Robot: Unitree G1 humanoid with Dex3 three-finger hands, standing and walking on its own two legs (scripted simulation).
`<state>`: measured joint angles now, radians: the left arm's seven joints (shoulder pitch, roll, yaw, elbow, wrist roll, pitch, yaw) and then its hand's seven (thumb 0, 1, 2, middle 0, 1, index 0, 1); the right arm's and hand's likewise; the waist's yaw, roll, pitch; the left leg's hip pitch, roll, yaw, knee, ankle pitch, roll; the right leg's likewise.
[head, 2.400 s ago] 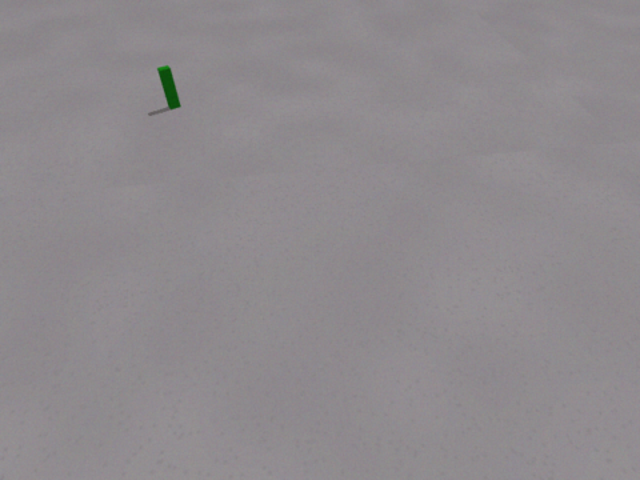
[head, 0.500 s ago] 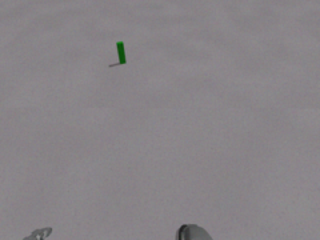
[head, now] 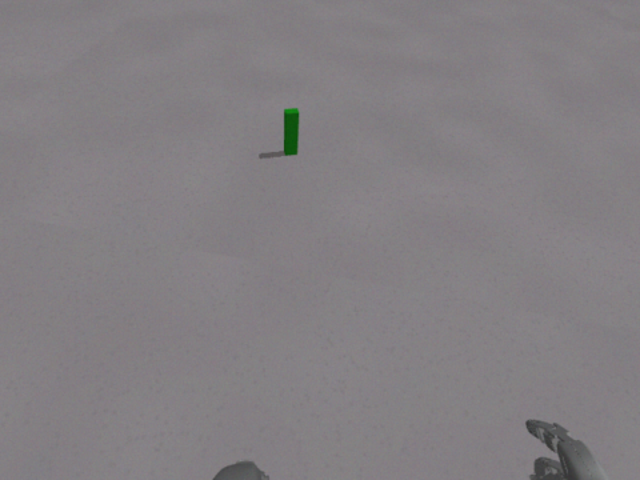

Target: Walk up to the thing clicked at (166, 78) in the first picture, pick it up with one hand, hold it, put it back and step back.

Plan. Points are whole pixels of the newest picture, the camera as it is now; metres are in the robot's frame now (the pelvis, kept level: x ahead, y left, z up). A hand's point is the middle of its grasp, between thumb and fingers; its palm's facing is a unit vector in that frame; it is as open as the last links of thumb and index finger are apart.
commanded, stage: walk up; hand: left
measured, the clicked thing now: (291, 132) +1.67 +0.14 -0.63
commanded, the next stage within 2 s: none
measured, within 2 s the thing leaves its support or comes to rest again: neither
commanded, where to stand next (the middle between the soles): +1.35 -0.07 m, yaw -1 degrees
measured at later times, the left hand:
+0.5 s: hand (207, 281) +0.44 +0.21 -0.10, palm faces -0.07 -0.92 -0.38, open 7.4 cm
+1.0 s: hand (202, 239) +0.57 +0.25 -0.15, palm faces -0.03 -0.94 -0.34, open 7.4 cm
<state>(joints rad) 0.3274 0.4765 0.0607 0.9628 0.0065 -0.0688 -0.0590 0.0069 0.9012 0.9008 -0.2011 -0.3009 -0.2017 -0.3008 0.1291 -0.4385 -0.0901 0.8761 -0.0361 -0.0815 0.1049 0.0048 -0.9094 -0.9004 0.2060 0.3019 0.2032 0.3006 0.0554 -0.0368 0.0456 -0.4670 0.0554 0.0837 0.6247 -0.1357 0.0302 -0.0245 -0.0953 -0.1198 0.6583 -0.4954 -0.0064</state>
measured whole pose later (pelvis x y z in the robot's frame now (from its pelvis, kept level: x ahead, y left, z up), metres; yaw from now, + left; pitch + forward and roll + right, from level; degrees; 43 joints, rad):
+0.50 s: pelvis +0.29 -0.05 +0.00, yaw -1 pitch -3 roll +1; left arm 0.13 0.39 0.05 0.88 0.00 -0.09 -0.08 0.00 0.91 0.90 -0.20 -0.30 -0.20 -0.30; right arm 0.33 -0.43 -0.06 0.95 0.00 -0.05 0.04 0.01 -0.91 -0.90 0.21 0.30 0.20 0.30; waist -0.03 0.04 0.08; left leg -0.19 0.06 0.01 1.03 -0.46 0.02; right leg -0.40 -0.04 -0.08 0.65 -0.21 -0.04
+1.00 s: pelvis +0.55 -0.03 +0.01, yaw -1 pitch -3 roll +0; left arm 0.34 0.44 0.04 0.93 -0.01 -0.05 -0.03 0.01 0.91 0.90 -0.20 -0.30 -0.20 -0.30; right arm 0.18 -0.38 -0.07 0.85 -0.01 -0.08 0.07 0.01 -0.91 -0.90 0.21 0.30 0.20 0.30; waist 0.03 -0.05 0.10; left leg -0.37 0.04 0.09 0.60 -0.19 0.04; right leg -0.24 0.00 0.01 1.07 -0.44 -0.04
